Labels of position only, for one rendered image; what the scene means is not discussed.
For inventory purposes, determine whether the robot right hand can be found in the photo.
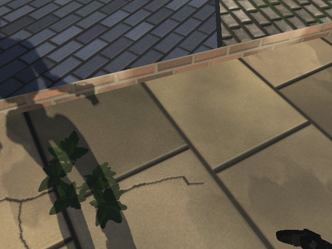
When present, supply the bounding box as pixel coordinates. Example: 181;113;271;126
276;229;332;249

